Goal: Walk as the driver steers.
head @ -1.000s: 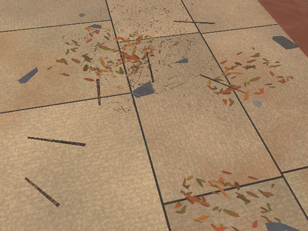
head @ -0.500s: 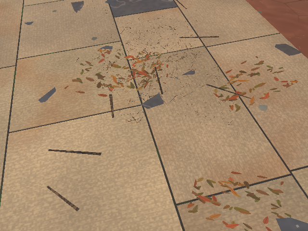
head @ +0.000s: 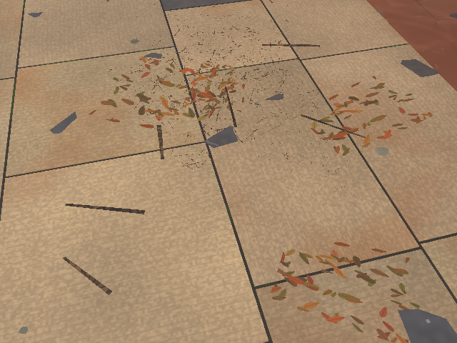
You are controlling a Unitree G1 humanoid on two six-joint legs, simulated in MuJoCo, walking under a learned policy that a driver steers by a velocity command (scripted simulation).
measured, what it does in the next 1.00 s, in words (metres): walks ahead: left foot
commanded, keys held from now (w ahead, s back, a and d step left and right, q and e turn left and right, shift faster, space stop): no key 0.10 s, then w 0.90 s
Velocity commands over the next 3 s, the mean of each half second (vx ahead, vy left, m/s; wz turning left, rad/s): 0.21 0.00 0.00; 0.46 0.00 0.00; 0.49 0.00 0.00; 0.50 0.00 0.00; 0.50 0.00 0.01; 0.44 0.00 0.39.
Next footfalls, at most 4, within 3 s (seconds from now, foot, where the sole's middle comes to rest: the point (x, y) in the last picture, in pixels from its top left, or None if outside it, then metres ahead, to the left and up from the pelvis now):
0.72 left None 0.33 0.11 -0.78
1.24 right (254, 301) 0.65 -0.05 -0.78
1.80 left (201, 220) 0.95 0.12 -0.78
2.36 right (246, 158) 1.26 -0.05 -0.78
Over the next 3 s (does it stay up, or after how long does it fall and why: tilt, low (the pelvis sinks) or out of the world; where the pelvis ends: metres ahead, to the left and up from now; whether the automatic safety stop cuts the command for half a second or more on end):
stays up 1.42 0.06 -0.03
